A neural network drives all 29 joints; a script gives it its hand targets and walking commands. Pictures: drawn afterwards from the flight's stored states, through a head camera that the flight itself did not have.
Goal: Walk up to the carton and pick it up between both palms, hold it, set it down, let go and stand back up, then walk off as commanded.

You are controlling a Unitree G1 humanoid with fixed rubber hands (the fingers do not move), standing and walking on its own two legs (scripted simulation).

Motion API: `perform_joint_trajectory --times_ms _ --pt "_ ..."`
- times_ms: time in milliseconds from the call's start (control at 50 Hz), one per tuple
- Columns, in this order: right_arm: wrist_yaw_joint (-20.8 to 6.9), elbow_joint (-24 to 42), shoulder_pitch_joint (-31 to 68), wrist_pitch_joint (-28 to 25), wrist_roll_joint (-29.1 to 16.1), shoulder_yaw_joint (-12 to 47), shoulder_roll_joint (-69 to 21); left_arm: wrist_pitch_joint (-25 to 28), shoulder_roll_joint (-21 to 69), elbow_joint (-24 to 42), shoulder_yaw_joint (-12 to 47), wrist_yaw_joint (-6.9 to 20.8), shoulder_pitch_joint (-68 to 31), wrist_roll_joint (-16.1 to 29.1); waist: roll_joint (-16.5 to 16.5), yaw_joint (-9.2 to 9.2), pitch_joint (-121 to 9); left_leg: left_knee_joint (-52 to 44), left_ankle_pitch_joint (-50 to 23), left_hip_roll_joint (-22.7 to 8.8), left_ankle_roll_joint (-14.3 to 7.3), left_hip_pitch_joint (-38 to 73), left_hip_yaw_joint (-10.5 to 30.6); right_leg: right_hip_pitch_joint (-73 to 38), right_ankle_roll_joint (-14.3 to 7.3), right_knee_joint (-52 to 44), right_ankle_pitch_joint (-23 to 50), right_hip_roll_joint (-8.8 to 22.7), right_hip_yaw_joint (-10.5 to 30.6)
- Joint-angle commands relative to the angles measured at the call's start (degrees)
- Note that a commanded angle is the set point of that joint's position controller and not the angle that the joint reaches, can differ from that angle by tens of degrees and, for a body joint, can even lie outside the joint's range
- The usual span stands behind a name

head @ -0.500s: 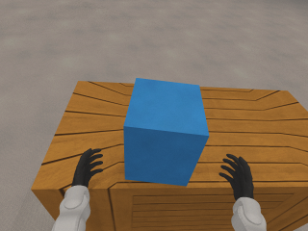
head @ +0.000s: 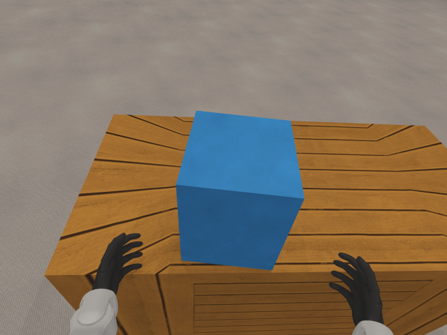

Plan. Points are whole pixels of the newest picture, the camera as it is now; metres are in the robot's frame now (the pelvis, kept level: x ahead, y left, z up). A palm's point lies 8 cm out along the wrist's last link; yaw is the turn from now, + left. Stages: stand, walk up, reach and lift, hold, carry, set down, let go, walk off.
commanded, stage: set down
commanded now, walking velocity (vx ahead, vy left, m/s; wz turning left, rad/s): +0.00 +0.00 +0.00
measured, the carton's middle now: (234, 192) +0.40 -0.01 +0.03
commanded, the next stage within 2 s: let go in 1.38 s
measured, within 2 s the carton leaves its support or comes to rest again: neither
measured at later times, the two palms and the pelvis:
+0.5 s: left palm (114, 290) +0.21 +0.20 -0.02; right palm (367, 308) +0.18 -0.23 +0.00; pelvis +0.03 -0.02 +0.00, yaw +0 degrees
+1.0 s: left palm (116, 295) +0.20 +0.19 -0.02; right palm (359, 313) +0.18 -0.24 -0.04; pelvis +0.03 -0.02 +0.00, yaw +0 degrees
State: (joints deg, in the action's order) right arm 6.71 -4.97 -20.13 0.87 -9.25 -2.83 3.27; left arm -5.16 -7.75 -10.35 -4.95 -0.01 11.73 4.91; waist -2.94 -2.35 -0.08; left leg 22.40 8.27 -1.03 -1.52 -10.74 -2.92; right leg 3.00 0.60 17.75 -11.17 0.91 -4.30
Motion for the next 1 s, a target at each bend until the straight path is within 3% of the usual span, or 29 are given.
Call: perform_joint_trajectory --times_ms 0,20,60,120,160,200,220,280,300,320,360,380,420,440,480,500,520,540,620,640,660,680,740,760,800,860,900,980 --pt "-1.3 10.4 4.7 -2.8 0.9 3.8 4.4 1.1 -11.1 16.2 5.7 -0.2 -2.2 0.9 7.1 5.24 2.0 -6.8 7.3 -1.2 2.5 14.0 3.7 13.5 -2.7 -2.9 -5.2 0.1 5.6" --pt "-1.8 8.2 4.2 -2.6 1.2 3.7 4.7 1.2 -10.2 15.3 6.0 -0.1 -0.6 0.2 9.2 5.14 2.9 -8.2 6.3 -1.7 3.0 12.2 3.4 10.0 -2.1 -2.8 -3.6 -1.0 5.6" --pt "-2.2 6.0 2.5 -2.8 1.2 3.4 5.6 1.4 -10.2 15.1 5.4 -0.2 1.0 -0.8 10.0 5.31 0.7 -7.1 -1.1 -1.4 3.5 12.0 2.5 8.0 -2.3 -2.4 -0.8 -1.5 5.4" --pt "-2.2 7.3 0.6 -4.2 1.0 3.5 4.7 2.2 -11.1 15.9 4.4 0.4 3.5 -1.1 9.6 4.77 -0.3 -5.8 -7.6 -0.9 4.1 14.5 1.4 7.8 -2.2 -3.6 2.1 -1.4 5.9" --pt "-2.3 3.9 -0.7 -4.0 1.5 3.5 5.4 2.1 -10.0 13.5 4.6 1.0 5.4 -1.5 9.1 4.14 -0.2 -5.1 -10.4 -0.7 4.3 15.7 0.8 8.4 -2.2 -4.0 2.4 -1.7 5.8" --pt "-1.9 3.3 -2.2 -4.8 1.9 3.9 5.7 2.7 -10.3 13.3 3.5 1.4 6.4 -2.1 7.7 4.89 -0.6 -4.2 -15.4 0.3 4.2 16.2 -0.2 6.9 -2.0 -4.2 5.1 -2.0 5.8" --pt "-1.7 5.6 -3.1 -5.5 1.7 5.0 4.3 3.7 -11.5 15.3 3.4 1.7 6.8 -1.2 7.2 4.43 -1.9 -3.4 -17.3 0.4 3.8 16.3 -0.2 6.3 -1.8 -4.2 7.0 -1.7 6.2" --pt "-1.8 1.8 -3.4 -6.3 2.2 5.1 5.7 4.6 -10.9 13.3 2.9 2.2 7.6 -2.4 7.9 4.86 -0.7 -2.8 -20.0 0.7 4.2 17.7 -0.4 7.3 -1.7 -4.3 7.7 -2.3 6.2" --pt "-1.6 4.6 -3.5 -7.2 1.9 5.9 4.3 5.6 -12.3 15.1 2.5 2.3 8.0 -1.6 7.3 5.0 -1.2 -2.3 -21.7 0.7 3.7 18.1 -0.2 7.1 -1.5 -4.2 10.0 -1.8 6.4" --pt "-2.1 -0.2 -3.2 -6.9 2.9 5.7 5.1 5.4 -10.5 10.2 2.7 2.5 7.8 -2.7 7.8 4.53 0.4 -2.4 -21.3 0.8 4.2 18.4 -0.2 8.4 -1.9 -4.7 8.0 -2.2 6.2" --pt "-2.2 3.3 -3.2 -8.1 2.0 6.2 5.5 6.9 -11.1 13.9 2.6 2.5 8.5 -1.6 6.7 5.21 -1.8 -2.2 -22.1 0.6 3.8 18.8 -0.2 7.9 -1.5 -4.3 9.1 -2.3 6.3" --pt "-2.1 0.8 -3.0 -8.0 3.1 5.6 5.3 6.6 -10.4 8.5 2.8 3.0 8.6 -1.4 4.7 4.23 0.7 -2.6 -20.2 0.7 3.6 18.5 -0.2 8.7 -1.5 -5.0 8.3 -2.1 6.3" --pt "-1.9 2.6 -2.3 -8.8 3.1 6.3 5.2 7.5 -11.3 9.7 2.7 3.3 8.8 -0.4 3.7 4.82 -0.5 -2.3 -20.3 1.0 3.1 19.1 -0.5 9.2 -0.9 -4.8 10.2 -1.7 6.7" --pt "-2.2 -0.5 -2.4 -8.5 3.2 6.4 5.4 7.1 -10.5 6.1 2.5 3.6 9.0 -1.2 3.4 4.8 0.9 -2.4 -19.1 1.1 3.2 19.0 -0.5 9.8 -1.0 -5.1 8.7 -1.9 6.5" --pt "-2.0 2.0 -0.7 -9.1 4.1 6.1 5.5 7.5 -10.9 5.1 2.5 4.0 7.9 0.0 1.5 4.54 -0.1 -3.0 -16.5 0.9 2.5 17.8 -0.8 9.8 -0.8 -5.1 7.5 -1.5 6.4" --pt "-2.0 -0.6 -0.3 -8.8 4.7 6.2 5.5 7.1 -10.4 1.9 2.4 4.3 7.8 -0.2 0.9 4.78 1.4 -3.1 -15.0 1.2 2.4 18.5 -0.9 11.1 -0.5 -5.2 6.7 -1.3 6.2" --pt "-1.8 -2.1 -0.5 -8.6 5.1 6.4 6.1 7.0 -10.0 1.0 2.6 4.7 7.4 -0.1 -0.4 3.9 1.4 -3.2 -14.9 1.3 2.4 18.8 -1.0 11.1 -0.2 -5.6 6.9 -1.4 6.3" --pt "-1.8 0.5 -0.5 -9.0 4.5 6.7 5.1 7.5 -11.2 3.3 2.6 4.7 7.0 0.8 -0.3 4.16 0.9 -3.2 -14.4 1.2 2.0 18.5 -1.2 11.2 -0.1 -5.6 6.5 -1.3 6.5" --pt "-2.0 -4.2 1.4 -8.5 5.9 6.5 6.6 5.6 -10.0 -2.4 2.0 4.9 6.2 -0.9 0.3 4.95 4.1 -4.0 -12.0 1.4 2.3 18.5 -1.6 12.5 -0.1 -6.0 4.1 -1.3 5.5" --pt "-1.9 -3.8 0.6 -8.7 5.9 6.4 6.2 5.9 -10.7 -0.4 1.8 4.9 6.0 -0.6 1.0 4.39 3.5 -3.8 -12.8 1.2 2.3 18.2 -1.3 11.5 -0.1 -5.7 4.7 -1.1 5.7" --pt "-2.1 -4.1 1.5 -8.6 5.9 6.2 6.5 5.7 -10.7 -0.9 2.2 4.9 5.4 -0.4 0.0 4.41 2.9 -4.1 -11.0 1.1 2.3 18.5 -1.4 11.5 -0.3 -5.9 2.5 -1.5 5.4" --pt "-2.7 -6.4 2.4 -8.5 6.4 5.7 7.0 5.0 -9.7 -3.5 2.0 4.6 4.8 -1.7 1.5 4.37 4.1 -4.7 -10.0 0.7 2.6 16.9 -1.2 12.1 -0.8 -6.0 -0.2 -1.8 5.1" --pt "-3.1 -6.8 3.1 -8.8 6.4 5.1 7.7 4.6 -10.0 -2.9 2.1 4.0 4.5 -1.4 1.7 5.17 2.9 -4.8 -8.4 1.0 2.6 16.9 -1.8 12.3 -1.1 -6.0 -2.0 -1.5 4.8" --pt "-3.3 -8.8 3.1 -8.5 7.0 5.2 7.6 4.2 -9.4 -5.2 2.4 3.9 4.1 -1.9 1.5 4.61 3.9 -4.8 -8.2 0.8 2.5 16.7 -1.5 13.2 -1.3 -6.0 -2.1 -1.9 4.6" --pt "-3.4 -8.2 3.2 -9.0 6.8 4.9 8.0 4.1 -10.1 -3.6 2.1 3.7 3.7 -1.8 1.4 4.74 2.9 -4.5 -8.8 0.9 2.6 16.7 -1.8 12.1 -1.0 -5.5 -1.0 -1.6 4.6" --pt "-4.2 -12.8 4.0 -9.4 7.3 4.2 8.1 3.6 -9.6 -5.2 2.7 3.1 3.4 -2.9 3.8 4.3 2.1 -4.3 -9.7 0.8 3.2 16.5 -1.5 12.7 -1.5 -5.3 -1.4 -2.0 4.2" --pt "-4.0 -11.7 3.1 -9.9 7.6 3.8 8.6 3.5 -10.2 -4.5 2.7 3.3 3.6 -2.3 1.7 3.52 1.8 -3.8 -10.7 1.1 3.1 16.5 -1.6 12.1 -1.2 -5.2 0.1 -2.1 4.1" --pt "-4.2 -15.5 5.2 -9.7 8.5 3.5 8.8 1.7 -9.6 -8.7 2.9 3.6 2.9 -3.6 2.1 3.54 3.8 -3.7 -8.0 1.1 3.1 16.4 -2.0 13.6 -1.2 -5.6 -1.7 -2.0 3.5"
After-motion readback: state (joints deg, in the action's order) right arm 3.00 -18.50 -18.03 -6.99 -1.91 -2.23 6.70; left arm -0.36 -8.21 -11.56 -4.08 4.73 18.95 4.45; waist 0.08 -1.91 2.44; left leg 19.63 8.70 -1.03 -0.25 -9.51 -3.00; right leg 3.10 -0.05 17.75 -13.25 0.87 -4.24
